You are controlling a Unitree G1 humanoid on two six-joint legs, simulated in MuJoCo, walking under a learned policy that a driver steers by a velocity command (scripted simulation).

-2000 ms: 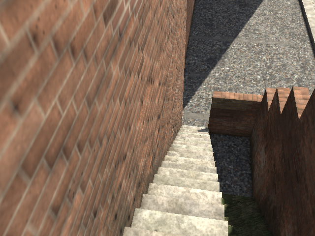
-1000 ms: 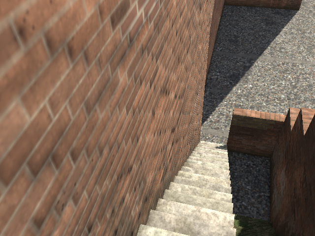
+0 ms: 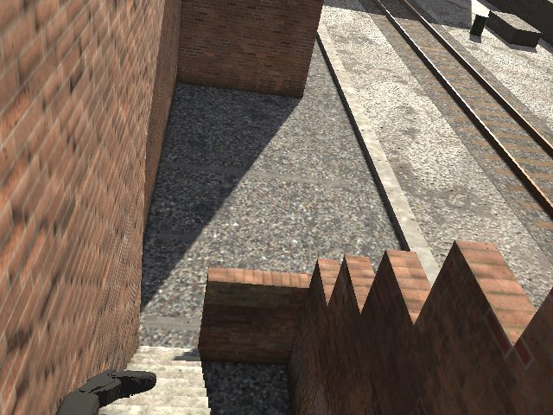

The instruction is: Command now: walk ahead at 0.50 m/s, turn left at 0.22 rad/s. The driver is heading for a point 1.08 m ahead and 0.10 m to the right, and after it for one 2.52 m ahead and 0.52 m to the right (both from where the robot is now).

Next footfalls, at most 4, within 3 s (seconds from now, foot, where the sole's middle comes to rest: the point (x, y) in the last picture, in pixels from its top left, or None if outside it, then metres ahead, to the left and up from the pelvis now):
0.10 right None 0.01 -0.18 -0.82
0.28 left None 0.17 -0.02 -0.96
0.52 right None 0.34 -0.11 -1.09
0.92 left None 1.44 0.06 -2.13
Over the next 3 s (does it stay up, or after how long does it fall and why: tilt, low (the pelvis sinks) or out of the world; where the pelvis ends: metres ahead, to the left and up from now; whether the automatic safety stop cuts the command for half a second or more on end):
falls after 1.32 s (tilt)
